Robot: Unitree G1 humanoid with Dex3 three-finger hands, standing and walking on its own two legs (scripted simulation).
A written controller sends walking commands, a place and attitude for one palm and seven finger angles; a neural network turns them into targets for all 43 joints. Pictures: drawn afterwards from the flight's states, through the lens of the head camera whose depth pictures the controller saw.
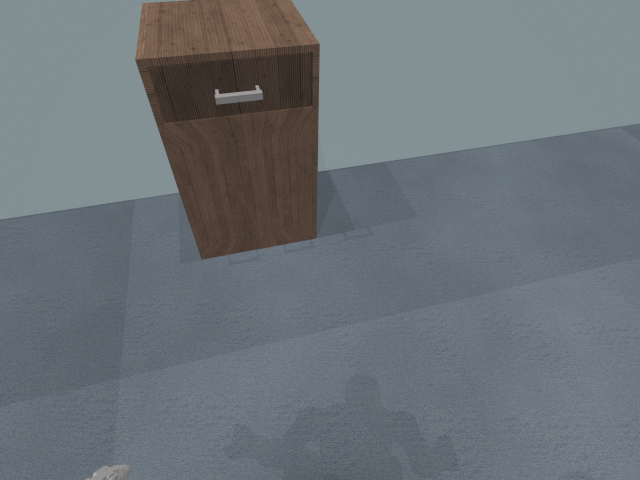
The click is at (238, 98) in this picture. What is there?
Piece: drawer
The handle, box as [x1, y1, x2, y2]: [215, 85, 262, 104]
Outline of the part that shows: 262,93 258,85 255,85 256,89 252,91 219,94 218,90 215,89 216,104 262,99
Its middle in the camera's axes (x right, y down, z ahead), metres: -0.24 -0.41 +1.09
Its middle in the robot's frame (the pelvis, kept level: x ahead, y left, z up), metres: +1.08 +0.29 -0.06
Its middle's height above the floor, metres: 0.71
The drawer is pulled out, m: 0.00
